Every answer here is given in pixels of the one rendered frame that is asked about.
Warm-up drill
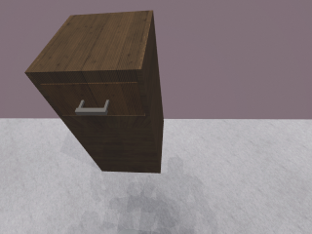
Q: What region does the drawer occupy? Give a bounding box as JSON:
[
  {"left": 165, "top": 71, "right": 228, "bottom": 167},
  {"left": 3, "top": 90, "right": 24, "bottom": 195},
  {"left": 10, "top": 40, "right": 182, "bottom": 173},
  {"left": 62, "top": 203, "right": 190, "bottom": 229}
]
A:
[{"left": 40, "top": 82, "right": 144, "bottom": 115}]

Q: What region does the cabinet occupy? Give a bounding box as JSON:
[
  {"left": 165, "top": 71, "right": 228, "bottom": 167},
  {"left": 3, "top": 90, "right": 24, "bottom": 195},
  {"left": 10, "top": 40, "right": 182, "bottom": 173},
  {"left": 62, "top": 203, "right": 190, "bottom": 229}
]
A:
[{"left": 24, "top": 10, "right": 164, "bottom": 174}]

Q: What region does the handle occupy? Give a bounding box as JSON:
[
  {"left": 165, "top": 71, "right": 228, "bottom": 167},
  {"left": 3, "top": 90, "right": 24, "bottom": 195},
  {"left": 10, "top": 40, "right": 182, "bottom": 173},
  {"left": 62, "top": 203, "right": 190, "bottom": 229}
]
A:
[{"left": 75, "top": 99, "right": 110, "bottom": 115}]

